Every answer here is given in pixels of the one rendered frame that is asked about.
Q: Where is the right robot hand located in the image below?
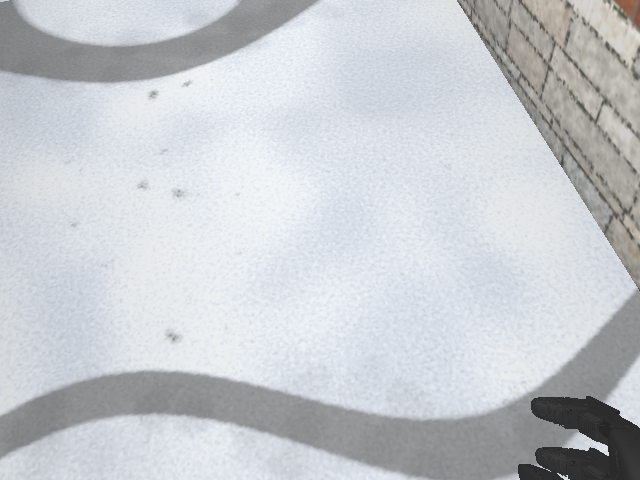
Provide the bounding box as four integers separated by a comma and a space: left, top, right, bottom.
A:
518, 396, 640, 480

